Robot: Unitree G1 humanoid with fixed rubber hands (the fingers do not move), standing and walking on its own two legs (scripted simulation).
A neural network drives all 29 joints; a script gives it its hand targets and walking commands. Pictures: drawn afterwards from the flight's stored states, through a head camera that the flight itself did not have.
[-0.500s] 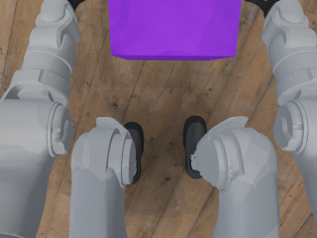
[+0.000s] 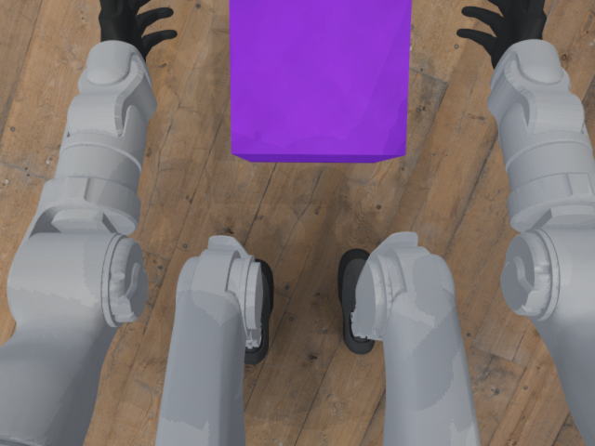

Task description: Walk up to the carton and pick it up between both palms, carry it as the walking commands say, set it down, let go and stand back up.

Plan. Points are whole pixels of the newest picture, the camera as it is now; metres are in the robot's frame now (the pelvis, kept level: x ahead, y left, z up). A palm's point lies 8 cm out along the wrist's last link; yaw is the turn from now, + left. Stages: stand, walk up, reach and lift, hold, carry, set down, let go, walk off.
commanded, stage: set down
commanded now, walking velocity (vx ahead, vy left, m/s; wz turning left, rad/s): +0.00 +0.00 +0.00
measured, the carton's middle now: (316, 75) +0.56 -0.03 -0.31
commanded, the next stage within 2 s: let go in 0.98 s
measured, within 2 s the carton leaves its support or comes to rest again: neither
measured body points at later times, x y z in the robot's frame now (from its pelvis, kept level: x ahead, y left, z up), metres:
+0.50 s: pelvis +0.02 +0.00 +0.13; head +0.34 -0.01 +0.45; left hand +0.56 +0.19 +0.02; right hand +0.55 -0.24 +0.03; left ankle +0.10 +0.10 -0.38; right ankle +0.11 -0.11 -0.38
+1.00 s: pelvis +0.05 -0.01 +0.25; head +0.34 -0.01 +0.60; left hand +0.55 +0.19 +0.15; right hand +0.54 -0.24 +0.15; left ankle +0.10 +0.10 -0.38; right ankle +0.11 -0.11 -0.38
